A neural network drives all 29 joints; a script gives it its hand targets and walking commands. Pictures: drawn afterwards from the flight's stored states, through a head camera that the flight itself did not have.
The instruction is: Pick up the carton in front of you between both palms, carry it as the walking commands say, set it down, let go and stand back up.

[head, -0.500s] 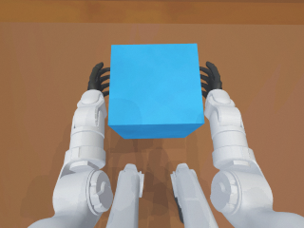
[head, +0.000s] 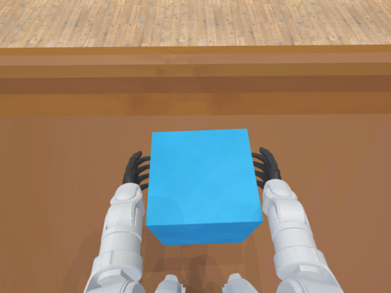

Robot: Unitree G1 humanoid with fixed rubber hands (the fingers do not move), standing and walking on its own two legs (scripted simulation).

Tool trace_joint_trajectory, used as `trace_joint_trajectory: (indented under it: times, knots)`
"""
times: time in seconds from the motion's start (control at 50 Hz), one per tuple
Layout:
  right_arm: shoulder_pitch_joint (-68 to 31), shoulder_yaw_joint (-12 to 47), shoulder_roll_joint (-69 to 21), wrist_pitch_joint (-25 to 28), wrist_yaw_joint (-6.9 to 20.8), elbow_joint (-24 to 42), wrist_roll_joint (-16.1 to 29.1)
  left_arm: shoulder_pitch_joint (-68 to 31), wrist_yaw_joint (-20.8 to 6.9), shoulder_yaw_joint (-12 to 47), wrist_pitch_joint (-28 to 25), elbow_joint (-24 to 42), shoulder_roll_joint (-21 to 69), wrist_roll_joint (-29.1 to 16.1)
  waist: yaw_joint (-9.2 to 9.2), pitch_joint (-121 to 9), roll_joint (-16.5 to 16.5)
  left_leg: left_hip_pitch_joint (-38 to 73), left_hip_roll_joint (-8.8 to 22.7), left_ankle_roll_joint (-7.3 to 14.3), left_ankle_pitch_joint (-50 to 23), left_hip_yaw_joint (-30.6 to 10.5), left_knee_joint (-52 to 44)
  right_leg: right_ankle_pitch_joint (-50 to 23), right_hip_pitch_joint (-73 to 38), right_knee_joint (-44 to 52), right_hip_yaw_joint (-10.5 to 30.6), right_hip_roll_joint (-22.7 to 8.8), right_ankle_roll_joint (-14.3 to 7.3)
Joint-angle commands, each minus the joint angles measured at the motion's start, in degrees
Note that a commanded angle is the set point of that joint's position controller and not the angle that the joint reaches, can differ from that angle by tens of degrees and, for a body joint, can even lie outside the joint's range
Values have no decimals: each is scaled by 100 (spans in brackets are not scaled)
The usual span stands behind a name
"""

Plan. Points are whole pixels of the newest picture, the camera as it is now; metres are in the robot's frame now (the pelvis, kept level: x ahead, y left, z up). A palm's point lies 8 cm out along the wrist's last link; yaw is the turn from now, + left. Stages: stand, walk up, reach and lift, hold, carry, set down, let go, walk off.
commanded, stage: reach and lift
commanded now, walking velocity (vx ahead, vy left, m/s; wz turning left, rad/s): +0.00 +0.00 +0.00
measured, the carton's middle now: (201, 192) +0.36 +0.00 -0.10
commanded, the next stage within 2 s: hold in 1.40 s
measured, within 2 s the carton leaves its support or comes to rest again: neither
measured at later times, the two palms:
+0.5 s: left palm (117, 184) +0.31 +0.15 +0.09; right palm (296, 177) +0.31 -0.15 +0.09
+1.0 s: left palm (116, 179) +0.32 +0.15 +0.09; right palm (296, 172) +0.32 -0.15 +0.10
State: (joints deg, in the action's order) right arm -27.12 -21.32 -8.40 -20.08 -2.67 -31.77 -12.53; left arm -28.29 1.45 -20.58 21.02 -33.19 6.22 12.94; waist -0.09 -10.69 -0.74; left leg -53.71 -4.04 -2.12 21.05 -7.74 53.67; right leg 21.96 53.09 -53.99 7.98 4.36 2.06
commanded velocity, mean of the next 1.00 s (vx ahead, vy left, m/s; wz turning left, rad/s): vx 0.00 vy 0.00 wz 0.00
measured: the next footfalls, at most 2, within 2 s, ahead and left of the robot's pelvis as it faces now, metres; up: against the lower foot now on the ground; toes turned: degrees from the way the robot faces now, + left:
none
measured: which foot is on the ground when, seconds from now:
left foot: down 0.00-1.00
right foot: down 0.00-1.00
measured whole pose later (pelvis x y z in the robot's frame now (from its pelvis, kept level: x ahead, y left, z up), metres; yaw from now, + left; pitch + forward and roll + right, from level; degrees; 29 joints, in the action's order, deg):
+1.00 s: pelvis +0.02 +0.00 +0.07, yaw +0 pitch -3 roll +0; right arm -16.6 -15.2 -9.1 -36.5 0.6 -19.5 -16.7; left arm -16.5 0.1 -15.0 37.3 -19.4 9.1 16.6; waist 0.0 -0.5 -0.3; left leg -8.2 -2.0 -1.0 11.6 -7.8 23.2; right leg 12.4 7.7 -23.5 8.4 2.0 1.1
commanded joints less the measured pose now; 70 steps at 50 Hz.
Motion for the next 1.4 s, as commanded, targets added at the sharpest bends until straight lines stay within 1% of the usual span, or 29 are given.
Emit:
trace_joint_trajectory:
  times: [0.0, 0.16, 0.28, 0.34, 0.4, 0.46, 0.5, 0.54, 0.62, 0.76, 0.96, 1.08, 1.22, 1.38]
  knots:
    - [-2803, 3461, -5923, -47, 1457, -238, 798, -2762, -1440, 3374, -38, -83, 6018, -873, -26, -2869, 88, 2529, -313, 119, -1728, 462, -1047, -1702, -2148, 1099, -468, 300, -80]
    - [-1917, 3788, -5815, -440, 1529, 236, 901, -1893, -1472, 3708, 351, 408, 5971, -988, 3, -2027, 92, 3735, -232, 109, -2333, 367, -2048, -2343, -3456, 2111, -387, 192, -94]
    - [-1436, 4062, -5777, -907, 1582, 771, 1057, -1484, -1491, 4048, 811, 1043, 5867, -1151, 19, -1309, 73, 4514, -184, 98, -2371, 371, -2751, -2409, -4255, 2808, -365, 140, -85]
    - [-1315, 3934, -5675, -1155, 1617, 821, 994, -1376, -1504, 3941, 1054, 1140, 5739, -1097, 0, -684, 53, 4598, -170, 104, -1996, 384, -3035, -2089, -4384, 3090, -367, 126, -90]
    - [-1348, 3679, -5573, -1329, 1667, 748, 883, -1363, -1546, 3655, 1219, 1025, 5664, -979, -15, -144, 41, 4552, -156, 143, -1454, 399, -3196, -1550, -4344, 3259, -385, 105, -107]
    - [-1639, 3397, -5534, -1374, 1725, 564, 757, -1660, -1606, 3353, 1264, 837, 5620, -847, -2, 149, 41, 4456, -135, 184, -931, 427, -3220, -1027, -4208, 3293, -412, 85, -141]
    - [-1904, 3424, -5619, -1349, 1758, 602, 784, -1952, -1648, 3390, 1237, 874, 5706, -890, 17, 44, 44, 4486, -122, 200, -812, 443, -3189, -902, -4222, 3269, -432, 75, -162]
    - [-2130, 3485, -5695, -1331, 1778, 661, 829, -2193, -1671, 3462, 1220, 943, 5781, -944, 22, -167, 50, 4557, -120, 200, -876, 450, -3151, -975, -4291, 3230, -444, 72, -168]
    - [-2277, 3569, -5727, -1334, 1781, 712, 868, -2328, -1665, 3543, 1228, 979, 5857, -985, 12, -403, 75, 4664, -133, 183, -971, 463, -3139, -1063, -4402, 3192, -464, 84, -153]
    - [-2109, 3579, -5628, -1401, 1765, 811, 849, -2131, -1630, 3558, 1311, 1054, 5830, -970, 24, -460, 83, 4849, -142, 143, -1287, 462, -3217, -1342, -4540, 3265, -480, 114, -128]
    - [-1633, 3746, -5522, -1531, 1737, 1225, 962, -1629, -1570, 3729, 1446, 1496, 5741, -1061, 3, -523, 83, 5133, -174, 98, -2025, 427, -3346, -2076, -4870, 3378, -439, 161, -85]
    - [-1403, 3834, -5471, -1619, 1719, 1455, 1031, -1390, -1549, 3816, 1539, 1727, 5692, -1122, 2, -491, 89, 5260, -186, 80, -2302, 409, -3399, -2353, -4994, 3438, -413, 177, -73]
    - [-1304, 3889, -5441, -1720, 1701, 1643, 1079, -1299, -1546, 3873, 1634, 1908, 5630, -1172, 4, -412, 77, 5302, -197, 75, -2353, 405, -3444, -2452, -5078, 3483, -397, 178, -66]
    - [-1402, 3929, -5456, -1821, 1694, 1741, 1112, -1409, -1565, 3902, 1727, 2000, 5587, -1201, 2, -333, 49, 5300, -202, 90, -2160, 422, -3492, -2305, -5106, 3533, -400, 159, -61]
